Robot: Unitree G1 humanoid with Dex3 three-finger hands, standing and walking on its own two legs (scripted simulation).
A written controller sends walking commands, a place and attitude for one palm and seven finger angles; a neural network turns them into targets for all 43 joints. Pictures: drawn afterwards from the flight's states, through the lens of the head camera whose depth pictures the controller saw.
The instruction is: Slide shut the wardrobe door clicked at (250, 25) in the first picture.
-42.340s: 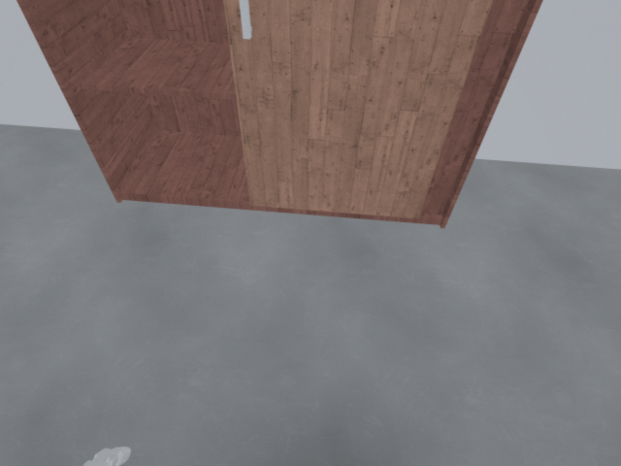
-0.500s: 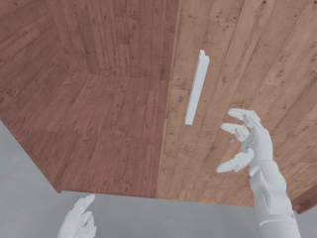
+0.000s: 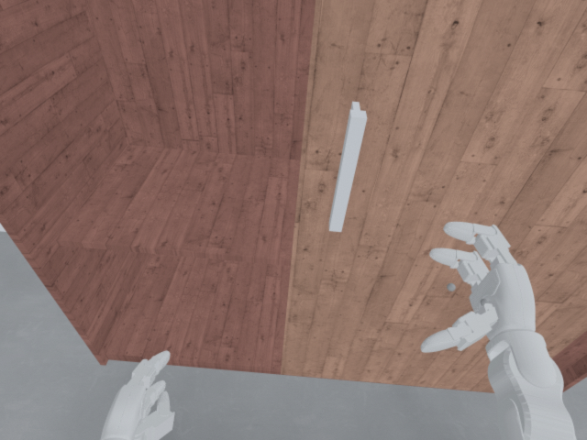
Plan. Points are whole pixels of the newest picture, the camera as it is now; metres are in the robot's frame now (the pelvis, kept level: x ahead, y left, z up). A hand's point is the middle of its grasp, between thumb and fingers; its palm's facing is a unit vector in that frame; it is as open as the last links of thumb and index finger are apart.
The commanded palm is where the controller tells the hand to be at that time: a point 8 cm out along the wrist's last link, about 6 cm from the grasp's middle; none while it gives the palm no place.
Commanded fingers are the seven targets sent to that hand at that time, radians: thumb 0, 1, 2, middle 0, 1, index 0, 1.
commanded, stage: draw the hand back to the body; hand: right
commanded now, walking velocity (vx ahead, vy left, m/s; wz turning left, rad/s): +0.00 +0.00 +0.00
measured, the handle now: (344, 171) +0.49 -0.05 +0.15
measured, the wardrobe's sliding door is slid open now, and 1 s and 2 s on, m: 0.59 0.59 0.59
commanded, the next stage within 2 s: step back with the hand held close in 1.16 s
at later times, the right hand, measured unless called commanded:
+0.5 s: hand (516, 313) +0.25 -0.23 +0.14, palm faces +0.28 +0.91 -0.30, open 11.6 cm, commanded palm +0.20 -0.27 +0.16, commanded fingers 0.00 -0.43 -0.67 0.22 0.58 0.22 0.58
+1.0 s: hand (575, 339) +0.21 -0.27 +0.16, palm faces +0.41 +0.85 -0.34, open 7.6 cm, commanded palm +0.17 -0.30 +0.17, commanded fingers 0.00 -0.90 -0.90 0.20 0.30 0.20 0.30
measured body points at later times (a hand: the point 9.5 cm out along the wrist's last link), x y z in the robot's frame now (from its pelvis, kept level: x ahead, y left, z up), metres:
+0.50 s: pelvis +0.02 -0.01 +0.01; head +0.00 +0.00 +0.46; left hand +0.20 +0.20 -0.07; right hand +0.23 -0.28 +0.16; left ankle +0.02 +0.11 -0.72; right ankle -0.01 -0.10 -0.72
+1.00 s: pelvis +0.02 -0.02 +0.02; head -0.02 +0.00 +0.47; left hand +0.21 +0.20 -0.06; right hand +0.18 -0.31 +0.18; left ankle +0.02 +0.11 -0.72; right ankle -0.01 -0.10 -0.72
